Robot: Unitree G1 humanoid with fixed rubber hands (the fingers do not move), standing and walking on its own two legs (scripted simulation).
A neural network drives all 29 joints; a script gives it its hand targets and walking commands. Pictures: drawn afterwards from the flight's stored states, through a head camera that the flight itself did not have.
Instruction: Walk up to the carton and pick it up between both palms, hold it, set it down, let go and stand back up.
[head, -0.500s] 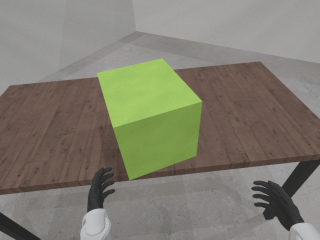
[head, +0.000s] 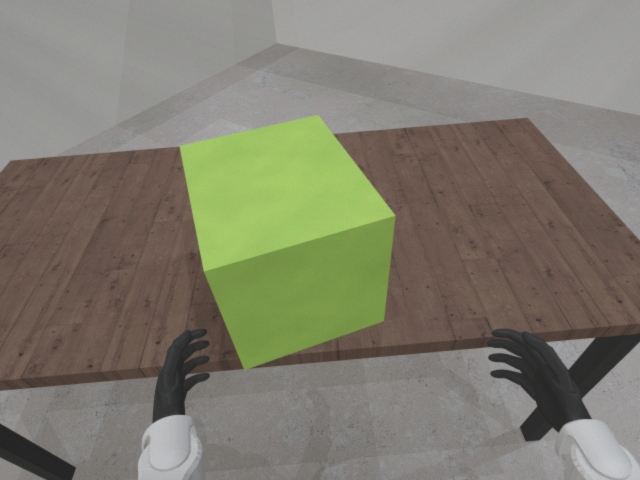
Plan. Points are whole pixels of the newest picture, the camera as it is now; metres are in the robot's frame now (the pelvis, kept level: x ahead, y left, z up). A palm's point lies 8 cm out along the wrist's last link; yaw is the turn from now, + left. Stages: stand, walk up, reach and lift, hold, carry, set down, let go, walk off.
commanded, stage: reach and lift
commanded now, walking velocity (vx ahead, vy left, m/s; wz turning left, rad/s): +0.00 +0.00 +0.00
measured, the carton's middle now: (283, 235) +0.51 +0.09 +0.03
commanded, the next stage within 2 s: none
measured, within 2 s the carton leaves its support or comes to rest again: neither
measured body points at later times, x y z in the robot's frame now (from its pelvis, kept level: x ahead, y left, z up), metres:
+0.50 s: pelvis +0.00 +0.01 +0.01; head +0.01 +0.00 +0.46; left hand +0.28 +0.22 +0.07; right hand +0.34 -0.20 +0.08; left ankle +0.04 +0.20 -0.71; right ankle +0.02 -0.04 -0.71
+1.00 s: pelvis +0.00 +0.01 +0.01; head +0.02 -0.01 +0.46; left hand +0.33 +0.23 +0.13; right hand +0.40 -0.18 +0.11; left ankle +0.04 +0.20 -0.71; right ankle +0.02 -0.04 -0.71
